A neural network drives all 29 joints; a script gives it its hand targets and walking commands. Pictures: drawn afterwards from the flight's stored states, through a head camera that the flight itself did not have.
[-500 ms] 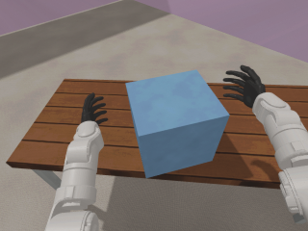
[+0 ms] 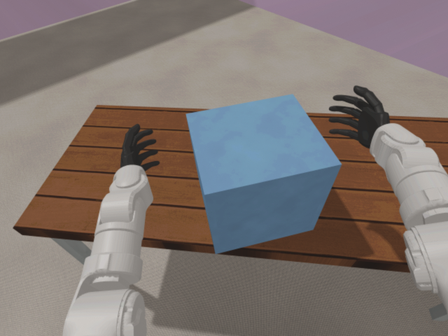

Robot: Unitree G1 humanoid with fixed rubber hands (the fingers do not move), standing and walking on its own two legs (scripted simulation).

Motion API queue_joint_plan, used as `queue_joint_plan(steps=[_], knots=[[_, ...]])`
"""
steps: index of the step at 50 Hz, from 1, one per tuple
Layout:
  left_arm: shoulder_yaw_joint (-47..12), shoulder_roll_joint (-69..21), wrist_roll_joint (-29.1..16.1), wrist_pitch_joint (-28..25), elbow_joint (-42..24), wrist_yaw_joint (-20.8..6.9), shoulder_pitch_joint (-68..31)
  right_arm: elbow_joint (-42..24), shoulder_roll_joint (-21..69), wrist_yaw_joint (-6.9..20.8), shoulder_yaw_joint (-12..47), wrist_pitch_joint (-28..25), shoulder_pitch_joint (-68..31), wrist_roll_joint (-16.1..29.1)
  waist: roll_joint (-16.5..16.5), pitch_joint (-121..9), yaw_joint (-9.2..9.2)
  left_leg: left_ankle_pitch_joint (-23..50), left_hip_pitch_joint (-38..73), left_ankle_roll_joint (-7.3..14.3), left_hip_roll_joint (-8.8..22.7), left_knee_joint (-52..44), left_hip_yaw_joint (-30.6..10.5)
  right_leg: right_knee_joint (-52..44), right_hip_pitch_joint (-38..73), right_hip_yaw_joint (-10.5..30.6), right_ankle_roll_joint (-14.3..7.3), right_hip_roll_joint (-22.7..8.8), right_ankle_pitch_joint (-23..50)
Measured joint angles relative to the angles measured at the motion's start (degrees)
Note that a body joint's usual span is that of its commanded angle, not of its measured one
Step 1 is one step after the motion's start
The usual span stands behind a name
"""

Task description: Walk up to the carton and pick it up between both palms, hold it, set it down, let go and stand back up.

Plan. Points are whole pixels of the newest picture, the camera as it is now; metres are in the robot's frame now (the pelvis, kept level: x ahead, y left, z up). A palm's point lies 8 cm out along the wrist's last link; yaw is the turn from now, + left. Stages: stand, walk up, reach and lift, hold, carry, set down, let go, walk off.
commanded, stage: reach and lift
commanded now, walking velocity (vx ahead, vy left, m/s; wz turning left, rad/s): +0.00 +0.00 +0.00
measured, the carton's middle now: (253, 175) +0.51 +0.04 -0.06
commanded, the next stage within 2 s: none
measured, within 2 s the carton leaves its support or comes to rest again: neither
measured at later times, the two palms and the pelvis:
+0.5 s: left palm (143, 193) +0.36 +0.25 +0.02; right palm (358, 156) +0.49 -0.18 +0.05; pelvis +0.01 +0.00 -0.01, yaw +0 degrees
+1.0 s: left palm (156, 193) +0.37 +0.23 +0.02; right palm (345, 158) +0.50 -0.16 +0.03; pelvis +0.01 +0.00 -0.01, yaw +0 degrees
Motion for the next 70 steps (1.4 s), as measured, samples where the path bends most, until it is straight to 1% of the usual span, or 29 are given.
queue_joint_plan(steps=[4, 10, 16, 22, 28, 34, 39, 41, 48, 56, 64, 70], knots=[[0.0, 0.0, 0.0, -6.3, 2.9, -0.5, 0.6, 1.1, 0.0, 0.0, 0.0, -3.6, 1.1, -0.6, 0.0, -0.7, 0.19, 0.5, -2.4, 0.0, 0.0, 0.0, 0.0, 0.0, -2.4, 0.0, 0.0, 0.0, 0.5], [0.0, 0.0, -0.1, -16.2, 11.2, -1.6, 0.6, 4.0, 0.0, 0.2, 0.0, -9.2, 2.5, -0.7, 0.0, -3.3, 0.49, 1.0, -7.2, 0.0, 0.0, 0.2, 0.0, 0.1, -7.1, 0.0, 0.0, 0.0, 1.0], [0.0, 0.0, -1.3, -24.8, 18.2, -2.4, 0.6, 6.1, 0.0, 0.3, 0.0, -14.4, 2.3, -0.7, 0.0, -5.4, 0.73, 1.0, -12.2, 0.0, 0.1, 1.1, 0.0, 1.0, -12.2, 0.0, 0.1, 0.0, 1.0], [0.0, 0.0, -2.2, -31.2, 22.0, -3.1, 0.5, 9.3, 0.0, 0.3, 1.3, -18.6, 1.9, -0.7, 0.0, -6.9, 1.71, 0.9, -16.4, 0.0, 0.2, 1.8, 0.0, 1.5, -16.3, 0.0, 0.2, 0.1, 1.0], [0.0, 0.0, -2.8, -35.6, 24.3, -4.0, 0.5, 10.4, 0.1, 0.3, 2.0, -22.6, 1.9, -0.7, 0.0, -8.4, 2.59, 0.8, -19.7, 0.0, 0.2, 2.3, 0.0, 1.8, -19.5, 0.0, 0.3, 0.1, 1.0], [-0.4, 0.0, -2.8, -38.0, 25.0, -4.9, 0.5, 11.8, 0.9, 0.3, 2.0, -25.1, 1.6, -0.9, 0.0, -9.0, 2.61, 0.8, -21.2, 0.0, 0.3, 2.4, 0.0, 1.9, -20.9, -0.1, 0.3, 0.1, 1.0], [-0.4, -0.1, -2.7, -39.0, 25.0, -5.3, 0.5, 12.2, 2.5, 0.1, 2.1, -26.2, 1.6, -2.6, 0.0, -9.1, 2.62, 0.8, -21.6, 0.0, 0.3, 2.4, 0.0, 1.9, -21.3, -0.1, 0.3, 0.2, 1.0], [-0.4, -0.3, -2.5, -39.3, 25.0, -5.4, 0.5, 12.3, 3.1, -0.5, 2.0, -26.7, 1.5, -3.3, 0.0, -9.2, 2.61, 0.8, -21.6, 0.0, 0.4, 2.4, 0.0, 1.9, -21.4, -0.1, 0.3, 0.2, 1.0], [-0.4, -2.1, -0.5, -39.7, 25.0, -5.5, 0.5, 13.4, 3.5, -1.7, 2.0, -27.7, 1.1, -6.3, 0.0, -9.7, 2.61, 0.8, -21.7, 0.0, 0.4, 2.4, 0.0, 1.9, -21.5, -0.2, 0.3, 0.2, 1.0], [-0.3, -3.9, 2.0, -39.9, 25.0, -5.5, 0.5, 14.3, 4.2, -2.6, 2.0, -28.0, 0.7, -8.1, 0.0, -10.1, 2.61, 0.8, -21.7, 0.0, 0.5, 2.4, 0.0, 1.9, -21.5, -0.2, 0.2, 0.4, 1.0], [0.8, -4.1, 3.1, -40.2, 25.0, -5.4, 0.5, 14.7, 4.9, -3.5, 2.0, -28.2, 0.3, -9.2, 0.0, -10.2, 2.61, 0.8, -21.7, 0.0, 0.7, 2.4, 0.0, 1.9, -21.5, -0.2, 0.1, 0.5, 1.0], [1.8, -5.9, 4.6, -40.6, 25.1, -5.4, 0.4, 15.4, 6.6, -4.0, 2.1, -28.9, -0.4, -11.7, 0.0, -10.2, 2.62, 0.8, -21.7, 0.0, 0.7, 2.4, 0.0, 1.9, -21.5, -0.2, 0.1, 0.5, 1.0]])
